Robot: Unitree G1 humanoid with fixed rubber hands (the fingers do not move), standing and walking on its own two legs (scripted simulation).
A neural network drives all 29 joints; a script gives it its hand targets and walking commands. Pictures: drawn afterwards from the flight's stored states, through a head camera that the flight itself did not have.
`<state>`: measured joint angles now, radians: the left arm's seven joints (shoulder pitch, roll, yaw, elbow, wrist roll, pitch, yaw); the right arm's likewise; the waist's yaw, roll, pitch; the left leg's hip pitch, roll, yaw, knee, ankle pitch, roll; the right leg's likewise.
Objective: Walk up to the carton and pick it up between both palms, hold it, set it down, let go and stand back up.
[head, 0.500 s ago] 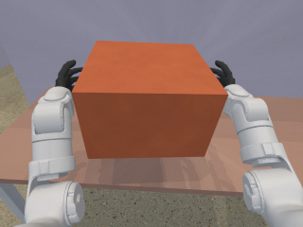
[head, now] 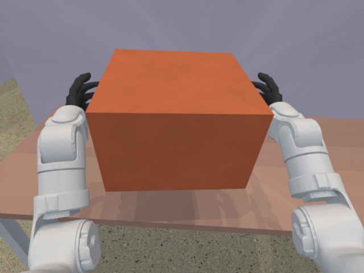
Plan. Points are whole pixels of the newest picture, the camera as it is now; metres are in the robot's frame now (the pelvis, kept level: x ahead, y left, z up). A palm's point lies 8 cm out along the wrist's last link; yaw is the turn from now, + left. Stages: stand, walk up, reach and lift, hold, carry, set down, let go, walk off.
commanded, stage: hold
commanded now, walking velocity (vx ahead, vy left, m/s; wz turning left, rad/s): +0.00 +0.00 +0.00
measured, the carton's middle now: (176, 114) +0.42 +0.00 +0.21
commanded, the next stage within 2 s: none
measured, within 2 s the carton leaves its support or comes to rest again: neither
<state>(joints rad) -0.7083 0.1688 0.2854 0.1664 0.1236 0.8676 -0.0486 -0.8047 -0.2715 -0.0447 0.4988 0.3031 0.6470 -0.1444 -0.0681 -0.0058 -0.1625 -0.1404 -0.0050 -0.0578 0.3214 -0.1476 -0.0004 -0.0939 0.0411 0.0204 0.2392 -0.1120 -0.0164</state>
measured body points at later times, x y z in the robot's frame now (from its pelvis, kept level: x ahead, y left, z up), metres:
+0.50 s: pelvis +0.00 +0.00 +0.00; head -0.07 +0.02 +0.44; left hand +0.38 +0.19 +0.25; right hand +0.38 -0.20 +0.25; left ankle +0.02 +0.12 -0.75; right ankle +0.01 -0.11 -0.75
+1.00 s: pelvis +0.00 +0.00 +0.00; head -0.07 +0.01 +0.44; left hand +0.37 +0.19 +0.25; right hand +0.38 -0.20 +0.25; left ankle +0.02 +0.12 -0.75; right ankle +0.01 -0.11 -0.75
